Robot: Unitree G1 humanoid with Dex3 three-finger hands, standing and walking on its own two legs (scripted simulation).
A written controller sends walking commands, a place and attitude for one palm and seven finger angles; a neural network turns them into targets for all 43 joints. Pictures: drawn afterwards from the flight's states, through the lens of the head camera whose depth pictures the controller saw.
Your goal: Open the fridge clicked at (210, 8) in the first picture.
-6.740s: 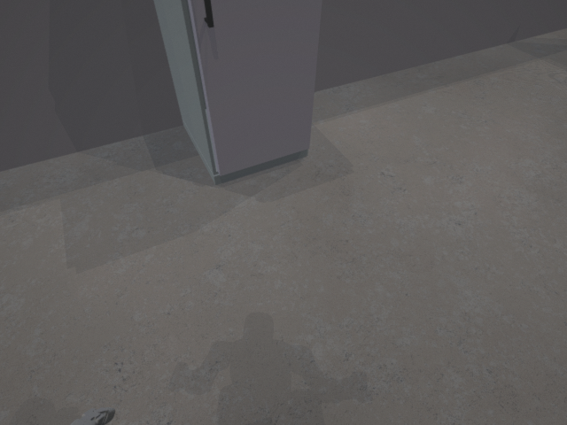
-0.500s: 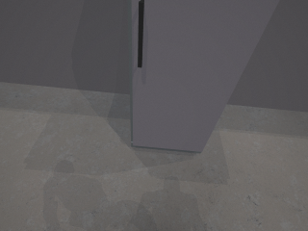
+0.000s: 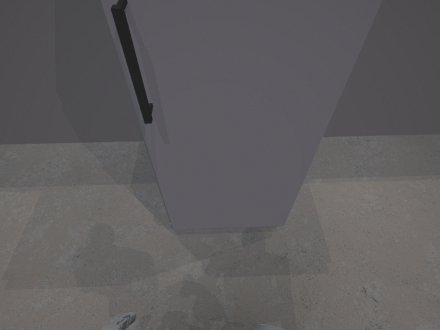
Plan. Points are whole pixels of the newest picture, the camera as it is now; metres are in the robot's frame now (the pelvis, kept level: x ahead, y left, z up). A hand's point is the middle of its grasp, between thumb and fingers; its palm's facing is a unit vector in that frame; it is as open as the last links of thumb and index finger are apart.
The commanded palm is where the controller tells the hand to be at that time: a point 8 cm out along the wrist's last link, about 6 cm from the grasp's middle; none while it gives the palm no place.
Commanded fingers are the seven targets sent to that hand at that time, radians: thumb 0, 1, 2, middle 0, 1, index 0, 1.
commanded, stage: take the last steps up to it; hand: left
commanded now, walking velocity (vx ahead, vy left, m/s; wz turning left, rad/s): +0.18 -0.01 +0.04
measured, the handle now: (137, 68) +0.57 +0.18 +0.17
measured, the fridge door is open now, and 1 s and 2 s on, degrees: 0 0 0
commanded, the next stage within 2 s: come to a stop and stand still in 0.08 s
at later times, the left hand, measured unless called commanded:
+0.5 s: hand out of the picture +0.10 +0.20 -0.16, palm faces +0.04 -0.98 -0.18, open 7.4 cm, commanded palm none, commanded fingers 0.00 0.90 0.90 -0.20 -0.30 -0.20 -0.30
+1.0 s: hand out of the picture +0.09 +0.16 -0.14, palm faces +0.04 -0.97 -0.26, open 7.3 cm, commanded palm none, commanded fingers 0.00 0.90 0.90 -0.20 -0.30 -0.20 -0.30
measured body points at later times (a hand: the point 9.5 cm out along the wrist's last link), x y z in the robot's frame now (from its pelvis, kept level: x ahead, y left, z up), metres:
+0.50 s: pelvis +0.10 +0.02 +0.02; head +0.14 +0.04 +0.46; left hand +0.10 +0.25 -0.15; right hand +0.21 -0.19 -0.13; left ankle +0.16 +0.13 -0.72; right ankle +0.05 -0.10 -0.67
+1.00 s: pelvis +0.06 -0.03 +0.02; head +0.09 -0.06 +0.47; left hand +0.09 +0.21 -0.12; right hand +0.06 -0.28 -0.14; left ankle +0.04 +0.12 -0.68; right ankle +0.08 -0.14 -0.72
